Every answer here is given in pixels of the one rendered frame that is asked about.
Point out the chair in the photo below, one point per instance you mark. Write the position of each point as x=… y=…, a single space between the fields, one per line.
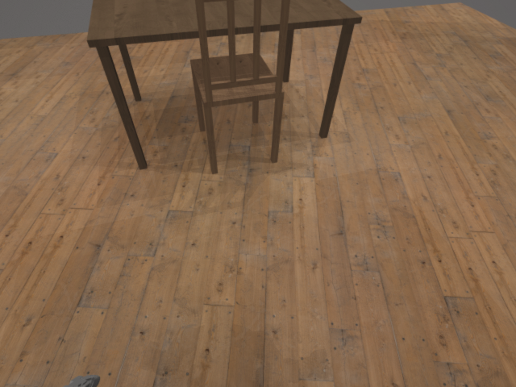
x=233 y=79

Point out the table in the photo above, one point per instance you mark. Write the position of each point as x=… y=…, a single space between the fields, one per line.
x=121 y=22

